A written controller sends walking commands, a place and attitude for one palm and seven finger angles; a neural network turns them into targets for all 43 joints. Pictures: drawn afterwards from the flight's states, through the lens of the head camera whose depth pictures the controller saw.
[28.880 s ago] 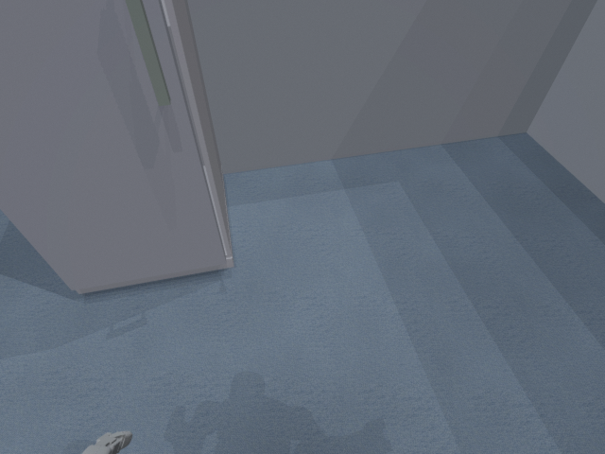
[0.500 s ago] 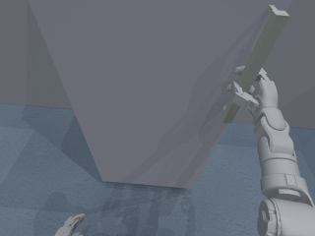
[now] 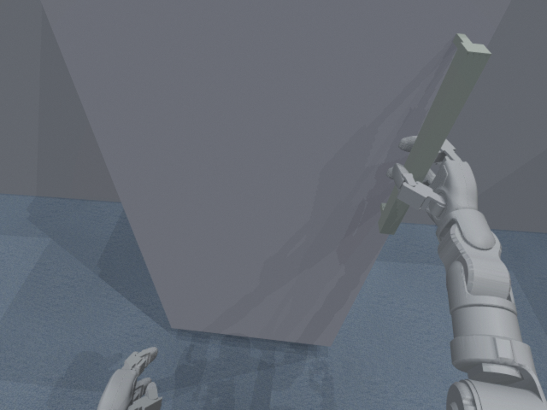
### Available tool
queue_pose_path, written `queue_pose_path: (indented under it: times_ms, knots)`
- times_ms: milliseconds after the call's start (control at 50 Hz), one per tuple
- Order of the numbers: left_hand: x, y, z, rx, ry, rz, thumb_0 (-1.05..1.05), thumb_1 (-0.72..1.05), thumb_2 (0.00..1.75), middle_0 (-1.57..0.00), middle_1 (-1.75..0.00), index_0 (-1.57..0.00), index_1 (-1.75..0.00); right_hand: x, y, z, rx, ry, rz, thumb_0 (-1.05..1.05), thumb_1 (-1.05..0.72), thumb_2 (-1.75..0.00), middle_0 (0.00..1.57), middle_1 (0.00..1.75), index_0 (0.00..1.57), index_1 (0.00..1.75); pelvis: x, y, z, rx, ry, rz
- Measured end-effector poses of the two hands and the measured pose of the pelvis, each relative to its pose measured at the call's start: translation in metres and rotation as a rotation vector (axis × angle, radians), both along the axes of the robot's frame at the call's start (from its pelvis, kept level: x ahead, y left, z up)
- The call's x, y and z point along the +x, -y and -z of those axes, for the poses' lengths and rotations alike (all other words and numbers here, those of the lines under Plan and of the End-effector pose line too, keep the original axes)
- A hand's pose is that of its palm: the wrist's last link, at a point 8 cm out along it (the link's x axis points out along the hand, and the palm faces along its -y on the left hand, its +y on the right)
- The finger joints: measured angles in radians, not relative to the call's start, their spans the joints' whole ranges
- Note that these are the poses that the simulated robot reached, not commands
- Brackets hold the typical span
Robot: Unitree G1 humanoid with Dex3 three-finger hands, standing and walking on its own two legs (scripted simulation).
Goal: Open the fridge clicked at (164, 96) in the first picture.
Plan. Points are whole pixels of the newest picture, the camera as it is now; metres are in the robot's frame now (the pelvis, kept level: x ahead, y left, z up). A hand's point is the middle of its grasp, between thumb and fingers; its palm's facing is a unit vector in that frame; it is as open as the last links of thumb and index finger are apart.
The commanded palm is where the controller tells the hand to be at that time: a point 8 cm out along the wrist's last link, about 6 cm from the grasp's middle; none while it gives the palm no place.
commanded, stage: pull the door a little, standing still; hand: right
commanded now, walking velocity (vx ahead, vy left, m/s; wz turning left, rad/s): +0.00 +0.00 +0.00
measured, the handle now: (416, 151) +0.45 -0.17 +0.19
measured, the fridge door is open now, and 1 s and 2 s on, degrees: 3 34 64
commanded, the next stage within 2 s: walk backward, drawing the door open in 0.06 s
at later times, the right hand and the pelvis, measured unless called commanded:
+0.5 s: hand (399, 267) +0.27 -0.12 +0.16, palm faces +0.04 +0.99 -0.16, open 7.1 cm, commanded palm +0.23 -0.17 +0.16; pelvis -0.05 +0.00 +0.00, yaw -3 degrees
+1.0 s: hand (340, 379) +0.14 -0.04 +0.15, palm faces +0.23 +0.95 -0.19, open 7.6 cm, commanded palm +0.10 -0.08 +0.16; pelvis -0.11 +0.13 -0.02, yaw -21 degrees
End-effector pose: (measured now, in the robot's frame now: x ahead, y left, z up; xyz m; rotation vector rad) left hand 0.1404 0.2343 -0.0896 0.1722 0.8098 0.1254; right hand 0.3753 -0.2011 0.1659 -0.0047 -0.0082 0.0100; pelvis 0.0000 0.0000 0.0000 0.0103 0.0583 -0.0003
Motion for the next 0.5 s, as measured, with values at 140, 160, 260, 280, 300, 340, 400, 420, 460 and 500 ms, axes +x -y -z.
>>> queue_pose_path:
  times_ms: [140,160,260,280,300,340,400,420,460,500]
  knots:
    - [0.001,0.001,-0.004,-0.018,0.028,-0.005,0.01,0.90,0.90,-0.20,-0.30,-0.20,-0.30,-0.037,-0.004,0.003,-0.003,0.045,-0.019,0.00,-0.69,-0.73,0.30,1.35,0.26,1.32,-0.001,-0.002,0.001,0.002,0.021,-0.010]
    - [0.002,0.001,-0.005,-0.021,0.035,-0.004,0.01,0.90,0.90,-0.20,-0.30,-0.20,-0.30,-0.044,-0.006,0.003,-0.004,0.049,-0.022,0.00,-0.68,-0.72,0.30,1.35,0.25,1.32,-0.001,-0.002,0.001,0.002,0.024,-0.011]
    - [0.009,0.003,-0.007,0.014,0.064,0.030,0.01,0.90,0.90,-0.20,-0.30,-0.20,-0.30,-0.075,-0.011,0.001,-0.133,0.128,0.004,-0.01,-0.61,-0.71,0.33,1.35,0.26,1.33,-0.012,-0.001,0.003,0.011,0.040,0.015]
    - [0.010,0.003,-0.006,0.026,0.059,0.037,0.01,0.90,0.90,-0.20,-0.30,-0.20,-0.30,-0.081,-0.013,0.002,-0.142,0.146,0.011,-0.02,-0.60,-0.72,0.35,1.36,0.26,1.33,-0.016,0.000,0.004,0.014,0.039,0.021]
    - [0.010,0.004,-0.006,0.037,0.055,0.042,0.01,0.90,0.90,-0.20,-0.30,-0.20,-0.30,-0.086,-0.014,0.003,-0.146,0.163,0.016,-0.03,-0.60,-0.72,0.36,1.36,0.26,1.32,-0.020,0.001,0.005,0.016,0.036,0.026]
    - [0.008,0.006,-0.005,0.055,0.042,0.045,0.01,0.90,0.90,-0.20,-0.30,-0.20,-0.30,-0.096,-0.017,0.005,-0.147,0.192,0.018,-0.04,-0.59,-0.72,0.38,1.37,0.25,1.31,-0.026,0.004,0.006,0.019,0.032,0.036]
    - [0.002,0.012,-0.006,0.058,0.028,0.043,0.01,0.90,0.90,-0.20,-0.30,-0.20,-0.30,-0.110,-0.023,0.006,-0.145,0.215,0.013,-0.04,-0.59,-0.73,0.41,1.38,0.23,1.31,-0.036,0.006,0.005,0.000,0.036,0.032]
    - [-0.001,0.015,-0.007,0.053,0.029,0.043,0.01,0.90,0.90,-0.20,-0.30,-0.20,-0.30,-0.115,-0.024,0.006,-0.146,0.219,0.010,-0.05,-0.59,-0.73,0.42,1.38,0.23,1.31,-0.038,0.007,0.005,-0.006,0.039,0.029]
    - [-0.007,0.020,-0.007,0.035,0.034,0.047,0.01,0.90,0.90,-0.20,-0.30,-0.20,-0.30,-0.124,-0.028,0.006,-0.150,0.223,0.016,-0.05,-0.59,-0.73,0.42,1.39,0.22,1.31,-0.043,0.005,0.005,-0.017,0.046,0.030]
    - [-0.014,0.025,-0.005,0.008,0.032,0.062,0.01,0.90,0.90,-0.20,-0.30,-0.20,-0.30,-0.133,-0.032,0.006,-0.156,0.220,0.031,-0.05,-0.60,-0.72,0.42,1.39,0.22,1.31,-0.047,0.001,0.004,-0.023,0.047,0.046]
